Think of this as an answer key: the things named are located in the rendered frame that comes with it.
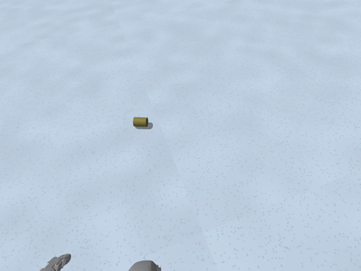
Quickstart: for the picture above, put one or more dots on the can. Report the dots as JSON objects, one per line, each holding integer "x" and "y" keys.
{"x": 140, "y": 121}

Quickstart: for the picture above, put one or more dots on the left robot hand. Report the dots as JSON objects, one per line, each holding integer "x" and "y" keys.
{"x": 57, "y": 263}

